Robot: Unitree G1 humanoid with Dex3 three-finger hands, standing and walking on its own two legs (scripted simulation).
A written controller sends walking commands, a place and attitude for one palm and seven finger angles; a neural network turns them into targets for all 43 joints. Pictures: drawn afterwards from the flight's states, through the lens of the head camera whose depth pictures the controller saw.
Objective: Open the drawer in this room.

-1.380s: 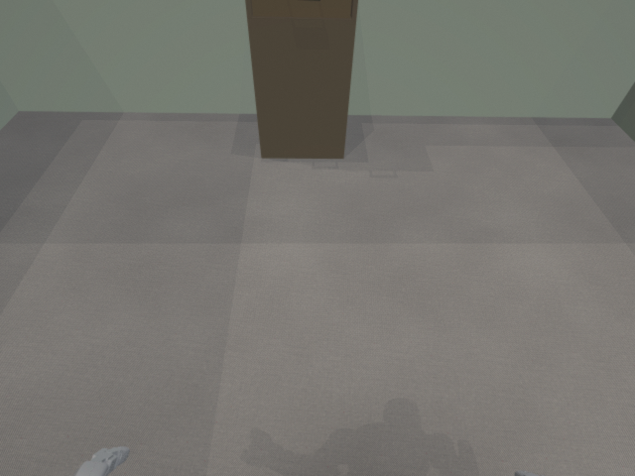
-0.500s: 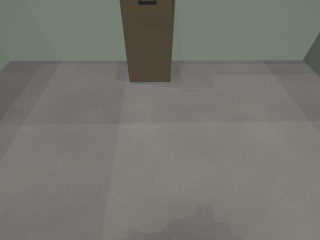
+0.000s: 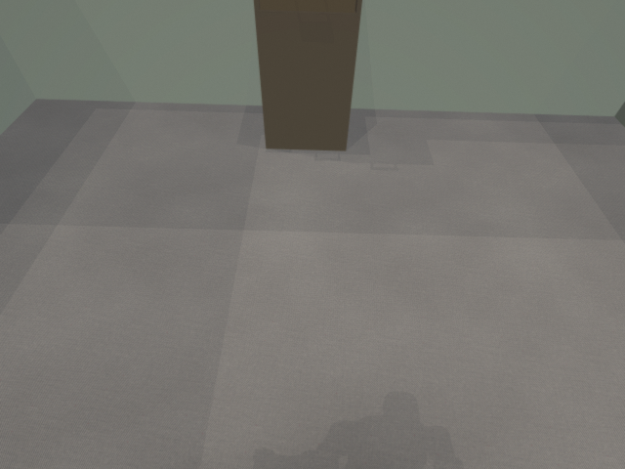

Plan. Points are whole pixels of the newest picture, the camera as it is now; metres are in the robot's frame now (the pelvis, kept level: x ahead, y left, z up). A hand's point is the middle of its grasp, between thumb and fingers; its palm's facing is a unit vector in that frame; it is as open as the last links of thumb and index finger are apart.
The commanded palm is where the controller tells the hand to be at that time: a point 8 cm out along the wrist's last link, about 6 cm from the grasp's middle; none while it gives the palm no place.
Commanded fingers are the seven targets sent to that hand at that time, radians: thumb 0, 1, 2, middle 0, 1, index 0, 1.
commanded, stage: turn or walk to find it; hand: left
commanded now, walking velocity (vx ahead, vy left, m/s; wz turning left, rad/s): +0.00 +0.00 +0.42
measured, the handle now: out of the picture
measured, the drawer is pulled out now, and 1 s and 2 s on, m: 0.00 0.00 0.00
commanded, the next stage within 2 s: stand and wait in 0.14 s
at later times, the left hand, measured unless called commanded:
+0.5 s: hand out of the picture +0.02 +0.20 -0.18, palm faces +0.09 -0.97 -0.24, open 7.4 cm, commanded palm none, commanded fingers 0.00 0.90 0.90 -0.20 -0.30 -0.20 -0.30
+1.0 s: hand out of the picture -0.03 +0.20 -0.18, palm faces +0.18 -0.96 -0.20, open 7.4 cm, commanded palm none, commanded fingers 0.00 0.90 0.90 -0.20 -0.30 -0.20 -0.30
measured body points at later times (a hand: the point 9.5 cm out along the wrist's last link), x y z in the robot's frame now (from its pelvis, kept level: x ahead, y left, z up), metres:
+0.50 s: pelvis +0.00 +0.00 +0.00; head +0.00 +0.00 +0.44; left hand +0.01 +0.25 -0.16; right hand +0.06 -0.23 -0.16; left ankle +0.01 +0.12 -0.74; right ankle -0.01 -0.12 -0.74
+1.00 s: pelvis -0.02 +0.01 +0.00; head -0.02 +0.02 +0.45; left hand -0.03 +0.25 -0.16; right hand +0.04 -0.21 -0.15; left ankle +0.00 +0.11 -0.74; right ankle -0.03 -0.13 -0.72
